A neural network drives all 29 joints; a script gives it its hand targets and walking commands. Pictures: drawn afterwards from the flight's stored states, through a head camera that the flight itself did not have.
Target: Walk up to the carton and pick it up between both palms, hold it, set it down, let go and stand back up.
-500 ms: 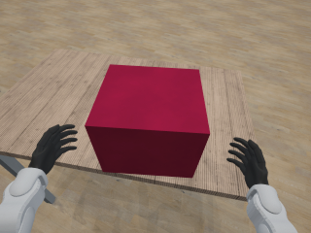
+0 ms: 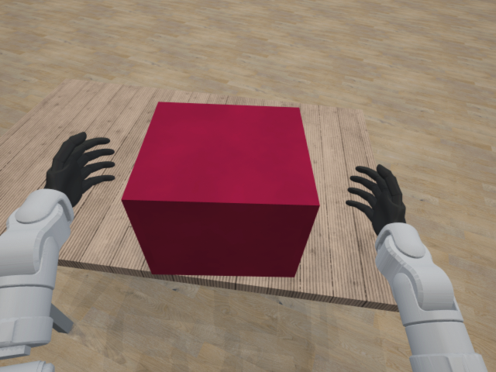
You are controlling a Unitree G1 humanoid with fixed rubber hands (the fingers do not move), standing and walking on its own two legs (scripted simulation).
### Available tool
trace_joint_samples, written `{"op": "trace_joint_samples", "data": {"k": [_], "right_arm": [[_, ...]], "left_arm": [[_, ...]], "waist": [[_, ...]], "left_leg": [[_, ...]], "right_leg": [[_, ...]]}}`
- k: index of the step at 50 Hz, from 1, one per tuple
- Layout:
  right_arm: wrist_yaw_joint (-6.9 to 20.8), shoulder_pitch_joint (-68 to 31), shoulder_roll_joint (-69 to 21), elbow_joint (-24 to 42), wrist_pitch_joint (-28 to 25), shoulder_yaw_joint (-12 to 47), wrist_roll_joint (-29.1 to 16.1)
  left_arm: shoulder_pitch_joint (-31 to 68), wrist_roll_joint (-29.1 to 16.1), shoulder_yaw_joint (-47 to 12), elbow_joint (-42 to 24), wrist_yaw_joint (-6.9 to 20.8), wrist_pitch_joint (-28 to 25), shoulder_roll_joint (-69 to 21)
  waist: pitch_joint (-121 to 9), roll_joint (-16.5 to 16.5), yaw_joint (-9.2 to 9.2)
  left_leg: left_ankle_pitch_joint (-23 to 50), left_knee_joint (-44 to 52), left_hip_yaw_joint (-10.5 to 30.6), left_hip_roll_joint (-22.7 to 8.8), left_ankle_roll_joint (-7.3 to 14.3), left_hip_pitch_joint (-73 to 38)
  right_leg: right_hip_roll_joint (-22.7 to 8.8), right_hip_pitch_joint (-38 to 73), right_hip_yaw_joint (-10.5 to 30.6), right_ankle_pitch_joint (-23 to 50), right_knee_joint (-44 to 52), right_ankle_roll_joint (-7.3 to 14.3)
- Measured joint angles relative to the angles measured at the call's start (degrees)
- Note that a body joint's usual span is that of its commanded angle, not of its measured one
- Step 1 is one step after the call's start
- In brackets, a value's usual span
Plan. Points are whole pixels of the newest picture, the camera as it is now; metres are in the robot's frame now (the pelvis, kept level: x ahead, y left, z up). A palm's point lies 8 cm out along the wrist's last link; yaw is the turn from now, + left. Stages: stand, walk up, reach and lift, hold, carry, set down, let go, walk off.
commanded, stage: reach and lift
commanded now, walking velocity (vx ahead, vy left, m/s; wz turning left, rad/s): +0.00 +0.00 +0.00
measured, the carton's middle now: (226, 189) +0.44 +0.04 +0.04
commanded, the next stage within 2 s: none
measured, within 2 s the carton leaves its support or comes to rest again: neither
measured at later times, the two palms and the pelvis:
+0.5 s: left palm (83, 130) +0.41 +0.25 +0.19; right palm (394, 170) +0.37 -0.23 +0.16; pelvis -0.01 +0.00 +0.00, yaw +0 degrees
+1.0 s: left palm (99, 119) +0.44 +0.23 +0.19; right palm (378, 153) +0.41 -0.21 +0.16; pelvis -0.01 +0.00 +0.00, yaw +1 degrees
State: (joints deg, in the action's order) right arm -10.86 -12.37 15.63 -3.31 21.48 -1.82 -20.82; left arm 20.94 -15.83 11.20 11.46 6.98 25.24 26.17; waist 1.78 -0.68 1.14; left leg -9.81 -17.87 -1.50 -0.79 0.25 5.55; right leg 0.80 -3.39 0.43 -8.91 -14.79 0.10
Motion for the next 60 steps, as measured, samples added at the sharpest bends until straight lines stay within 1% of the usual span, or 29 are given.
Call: {"op": "trace_joint_samples", "data": {"k": [8, 15, 28, 39, 44, 48, 53, 60], "right_arm": [[0.65, -7.64, 1.43, -6.72, 1.25, -0.10, -1.11], [1.77, -14.12, 2.59, -13.47, 1.61, -0.25, -1.62], [3.87, -27.08, 3.99, -28.53, 0.39, 0.33, -1.85], [4.53, -37.43, 4.78, -41.61, -2.50, 2.58, -2.62], [4.33, -40.45, 4.64, -46.53, -4.67, 4.35, -3.24], [3.94, -40.32, 3.78, -49.42, -7.49, 5.73, -3.36], [3.53, -37.24, 1.88, -51.30, -12.33, 5.85, -2.09], [3.84, -35.59, -0.40, -54.46, -18.64, 4.58, 0.73]], "left_arm": [[7.75, 0.93, -0.25, 5.52, -0.50, 2.76, 0.61], [14.40, 0.94, -1.53, 12.22, -0.95, 3.04, 1.42], [27.61, 0.11, -6.03, 28.30, -1.38, -0.28, 3.23], [37.39, -0.29, -10.43, 40.37, -1.56, -4.39, 3.95], [39.94, 0.14, -11.65, 44.97, -1.36, -6.94, 3.70], [39.53, 1.01, -12.03, 48.22, -0.88, -10.26, 2.93], [36.75, 1.44, -12.72, 51.53, -0.77, -16.11, 1.35], [35.81, -0.20, -15.03, 57.47, -2.25, -25.21, -0.77]], "waist": [[-0.68, -0.23, 1.06], [-1.98, -0.28, 1.78], [-4.71, -0.42, 2.66], [-5.65, -0.55, 2.98], [-5.47, -0.49, 3.05], [-5.18, -0.52, 3.01], [-5.25, -0.67, 2.70], [-7.36, -0.37, 2.25]], "left_leg": [[0.05, -0.67, 0.04, 0.05, 0.16, 1.47], [0.10, -1.24, 0.16, 0.06, 0.21, 3.18], [0.19, -2.00, 0.61, 0.05, 0.14, 6.43], [0.09, -2.49, 0.91, 0.01, 0.08, 8.25], [-0.04, -2.89, 0.98, -0.08, 0.06, 8.79], [-0.16, -3.24, 1.01, -0.16, 0.03, 9.03], [-0.25, -4.00, 1.09, -0.24, -0.02, 10.39], [-0.41, -6.22, 1.26, -0.25, -0.04, 16.09]], "right_leg": [[-0.03, -1.32, 0.05, 0.22, -0.35, -0.15], [-0.02, -2.91, 0.00, 0.33, -0.75, -0.19], [0.04, -6.02, -0.34, 0.29, -1.51, -0.12], [0.11, -7.62, -0.58, 0.28, -1.68, -0.07], [0.20, -8.00, -0.63, 0.31, -1.76, -0.06], [0.29, -8.16, -0.64, 0.30, -1.93, -0.04], [0.36, -9.52, -0.74, 0.19, -2.69, 0.02], [0.34, -15.37, -0.99, -0.24, -5.33, 0.03]]}}
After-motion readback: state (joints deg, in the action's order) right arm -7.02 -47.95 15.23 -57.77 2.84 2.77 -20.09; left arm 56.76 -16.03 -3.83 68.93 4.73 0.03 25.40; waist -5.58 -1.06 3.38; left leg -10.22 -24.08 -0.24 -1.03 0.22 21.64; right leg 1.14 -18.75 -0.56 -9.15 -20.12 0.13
